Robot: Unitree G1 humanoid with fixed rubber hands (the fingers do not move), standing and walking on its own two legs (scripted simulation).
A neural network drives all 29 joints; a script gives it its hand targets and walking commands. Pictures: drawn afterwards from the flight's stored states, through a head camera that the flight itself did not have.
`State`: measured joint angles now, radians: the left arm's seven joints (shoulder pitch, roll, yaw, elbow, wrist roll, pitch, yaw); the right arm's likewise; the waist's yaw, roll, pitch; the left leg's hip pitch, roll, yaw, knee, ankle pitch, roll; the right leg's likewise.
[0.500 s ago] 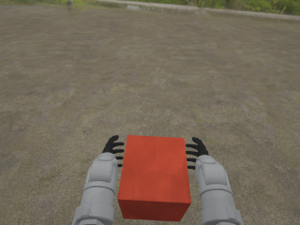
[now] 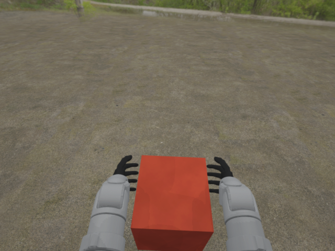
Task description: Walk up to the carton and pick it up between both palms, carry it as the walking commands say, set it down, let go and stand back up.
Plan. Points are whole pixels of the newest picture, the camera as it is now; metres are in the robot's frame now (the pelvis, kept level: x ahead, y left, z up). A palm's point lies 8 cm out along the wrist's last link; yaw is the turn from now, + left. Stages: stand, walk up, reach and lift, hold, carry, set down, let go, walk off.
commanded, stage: hold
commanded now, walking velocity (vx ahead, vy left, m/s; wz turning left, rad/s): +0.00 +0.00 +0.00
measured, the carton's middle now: (171, 204) +0.30 +0.00 -0.03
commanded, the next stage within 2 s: carry in 0.24 s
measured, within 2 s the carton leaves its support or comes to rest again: neither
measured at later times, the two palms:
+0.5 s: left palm (122, 186) +0.28 +0.12 +0.06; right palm (228, 186) +0.29 -0.14 +0.06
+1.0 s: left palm (104, 238) +0.16 +0.13 +0.08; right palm (242, 241) +0.15 -0.13 +0.08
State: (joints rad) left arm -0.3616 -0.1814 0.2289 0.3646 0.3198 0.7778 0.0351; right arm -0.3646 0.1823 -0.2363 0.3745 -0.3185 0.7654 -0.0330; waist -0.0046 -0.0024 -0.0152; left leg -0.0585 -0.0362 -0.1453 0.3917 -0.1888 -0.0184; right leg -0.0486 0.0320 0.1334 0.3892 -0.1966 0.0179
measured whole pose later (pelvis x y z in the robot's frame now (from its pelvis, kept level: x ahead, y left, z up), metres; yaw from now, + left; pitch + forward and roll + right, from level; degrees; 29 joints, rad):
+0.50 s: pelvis -0.03 +0.00 -0.02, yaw +0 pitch +2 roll +0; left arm -0.33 -0.17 0.09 0.02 0.19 0.90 0.16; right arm -0.34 0.17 -0.14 0.02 -0.20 0.90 -0.16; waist 0.01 0.01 -0.06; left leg -0.43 -0.03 -0.12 0.66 -0.25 -0.03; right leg -0.42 0.03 0.09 0.66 -0.26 0.02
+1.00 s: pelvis -0.13 +0.01 -0.03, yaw -1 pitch +3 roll +0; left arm -0.26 -0.15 0.02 -0.28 0.09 1.25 0.27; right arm -0.27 0.16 -0.05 -0.27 -0.07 1.24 -0.26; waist -0.02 -0.03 -0.10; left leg -0.47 0.00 0.06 0.68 -0.26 0.03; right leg -0.60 -0.06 -0.01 0.68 -0.25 0.03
